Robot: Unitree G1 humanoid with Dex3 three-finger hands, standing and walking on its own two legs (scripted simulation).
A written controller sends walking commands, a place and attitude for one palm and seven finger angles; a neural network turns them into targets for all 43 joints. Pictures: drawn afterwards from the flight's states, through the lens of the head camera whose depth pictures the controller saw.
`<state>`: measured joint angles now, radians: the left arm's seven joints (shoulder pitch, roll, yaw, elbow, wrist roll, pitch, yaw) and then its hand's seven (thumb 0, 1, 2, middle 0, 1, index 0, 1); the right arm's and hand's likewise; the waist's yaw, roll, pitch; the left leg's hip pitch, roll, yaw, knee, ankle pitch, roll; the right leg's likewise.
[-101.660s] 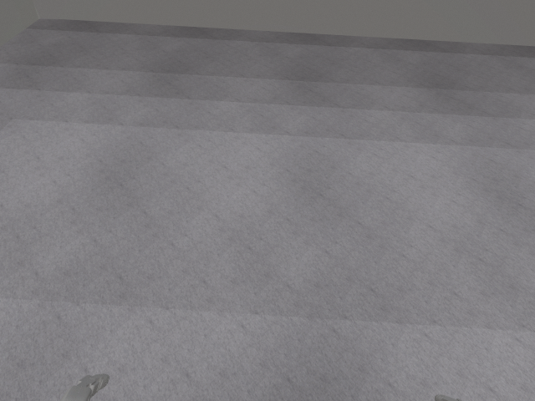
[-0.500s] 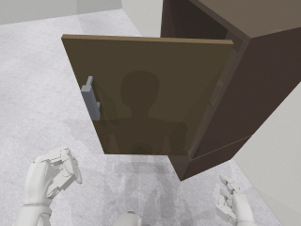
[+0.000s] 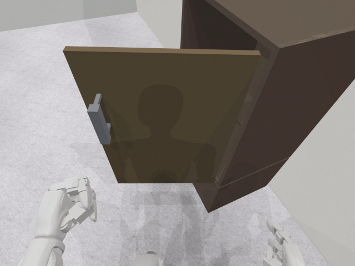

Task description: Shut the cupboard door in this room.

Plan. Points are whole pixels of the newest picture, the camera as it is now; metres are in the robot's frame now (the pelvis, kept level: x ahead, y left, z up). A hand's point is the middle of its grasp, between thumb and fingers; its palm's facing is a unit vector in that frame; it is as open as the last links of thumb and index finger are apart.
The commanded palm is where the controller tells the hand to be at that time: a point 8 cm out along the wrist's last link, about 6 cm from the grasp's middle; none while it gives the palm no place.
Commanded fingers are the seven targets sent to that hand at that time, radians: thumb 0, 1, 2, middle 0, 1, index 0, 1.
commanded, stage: raise the hand and make a fist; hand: left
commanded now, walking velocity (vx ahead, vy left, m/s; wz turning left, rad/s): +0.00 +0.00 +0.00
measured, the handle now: (102, 119) +0.44 +0.22 +0.07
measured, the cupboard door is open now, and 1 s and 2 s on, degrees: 67 67 64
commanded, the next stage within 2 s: bring the fist close to the handle in 0.10 s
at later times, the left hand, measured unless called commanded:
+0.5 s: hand (95, 189) +0.25 +0.18 +0.07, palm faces +0.06 -1.00 -0.04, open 3.1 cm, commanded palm +0.23 +0.24 +0.07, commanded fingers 0.00 0.90 0.90 -1.30 -1.50 -1.30 -1.50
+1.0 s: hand (98, 161) +0.32 +0.20 +0.06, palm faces +0.10 -0.99 +0.00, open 3.1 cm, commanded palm +0.29 +0.24 +0.07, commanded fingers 0.00 0.90 0.90 -1.30 -1.50 -1.30 -1.50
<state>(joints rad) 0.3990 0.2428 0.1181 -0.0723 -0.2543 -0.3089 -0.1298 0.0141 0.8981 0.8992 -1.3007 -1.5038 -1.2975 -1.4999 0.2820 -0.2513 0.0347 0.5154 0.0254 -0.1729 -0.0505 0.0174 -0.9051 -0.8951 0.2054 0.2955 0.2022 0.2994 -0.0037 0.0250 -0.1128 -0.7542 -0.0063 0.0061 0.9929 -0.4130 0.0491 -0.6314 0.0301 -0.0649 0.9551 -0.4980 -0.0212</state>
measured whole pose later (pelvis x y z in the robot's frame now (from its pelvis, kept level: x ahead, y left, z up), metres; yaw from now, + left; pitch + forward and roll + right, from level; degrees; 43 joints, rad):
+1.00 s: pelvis +0.00 +0.00 +0.00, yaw -1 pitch +12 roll -2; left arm -0.04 0.25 0.21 0.29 -0.25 -0.33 -0.15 0.01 0.90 0.90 -1.30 -1.50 -1.30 -1.50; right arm 0.24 -0.25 0.03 0.59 0.03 -0.13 -0.05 0.02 -0.91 -0.90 0.20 0.30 0.20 0.30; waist -0.01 0.02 -0.11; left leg -0.78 0.00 0.01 0.99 -0.41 0.04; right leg -0.67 0.04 -0.05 0.96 -0.50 -0.03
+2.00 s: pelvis +0.00 -0.01 +0.00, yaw +0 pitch +13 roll -2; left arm -0.34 0.32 0.24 0.63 -0.22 -0.35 -0.22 0.03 0.89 0.91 -1.30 -1.50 -1.30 -1.50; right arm 0.25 -0.26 0.03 0.62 0.04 -0.09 -0.05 0.01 -0.91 -0.89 0.20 0.30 0.20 0.30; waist -0.04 0.03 -0.09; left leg -0.80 0.00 0.01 0.98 -0.40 0.03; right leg -0.69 0.04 -0.06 0.95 -0.49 -0.03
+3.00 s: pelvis +0.00 +0.01 -0.02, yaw -2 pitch +20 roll -4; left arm -0.93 0.48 0.25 1.18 -0.16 -0.37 -0.43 0.01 0.90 0.90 -1.30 -1.50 -1.30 -1.50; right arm 0.35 -0.29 0.03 0.68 0.03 -0.04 -0.02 0.01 -0.91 -0.89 0.21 0.30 0.20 0.30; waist -0.15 0.04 -0.11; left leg -1.02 0.01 0.00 1.08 -0.42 0.06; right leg -0.89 0.04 -0.07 1.03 -0.49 -0.01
